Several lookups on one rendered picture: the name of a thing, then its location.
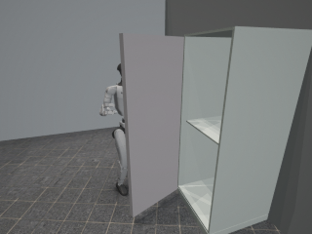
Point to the fridge door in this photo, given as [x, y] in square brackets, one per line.
[151, 70]

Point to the robot right hand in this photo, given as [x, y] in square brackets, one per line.
[104, 111]

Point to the robot right foot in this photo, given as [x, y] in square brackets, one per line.
[122, 190]

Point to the robot right upper arm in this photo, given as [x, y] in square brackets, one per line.
[109, 91]

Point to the robot right shin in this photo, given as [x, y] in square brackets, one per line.
[121, 174]

